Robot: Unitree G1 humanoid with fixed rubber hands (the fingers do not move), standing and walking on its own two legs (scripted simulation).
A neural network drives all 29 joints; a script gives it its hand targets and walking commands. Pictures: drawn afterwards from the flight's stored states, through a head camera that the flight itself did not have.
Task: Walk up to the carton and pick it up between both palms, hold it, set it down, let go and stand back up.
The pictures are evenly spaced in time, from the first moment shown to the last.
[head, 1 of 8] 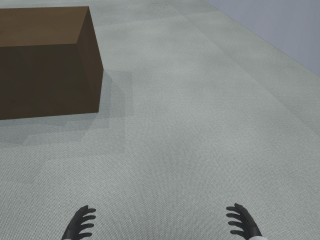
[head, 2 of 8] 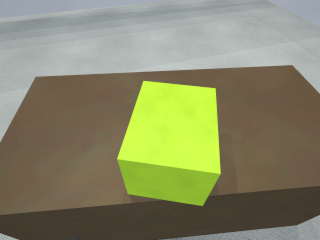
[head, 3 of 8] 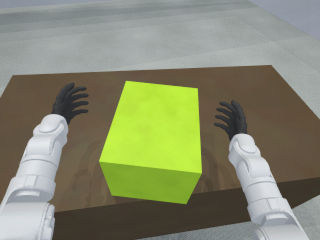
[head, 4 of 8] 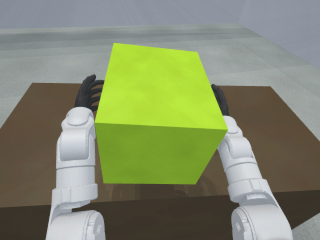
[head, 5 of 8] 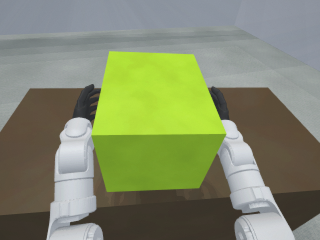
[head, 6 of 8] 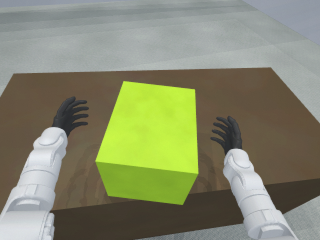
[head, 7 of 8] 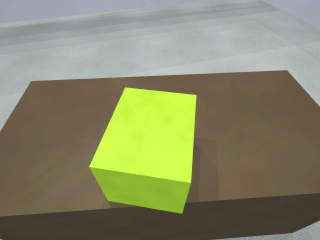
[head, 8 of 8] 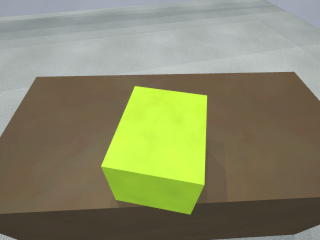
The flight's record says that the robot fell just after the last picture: no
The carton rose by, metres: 0.18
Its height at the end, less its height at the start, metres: +0.00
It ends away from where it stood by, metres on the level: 0.01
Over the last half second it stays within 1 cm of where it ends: yes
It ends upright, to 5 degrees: yes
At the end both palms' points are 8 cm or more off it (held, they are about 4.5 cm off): yes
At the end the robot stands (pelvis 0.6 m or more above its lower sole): yes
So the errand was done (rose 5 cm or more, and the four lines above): yes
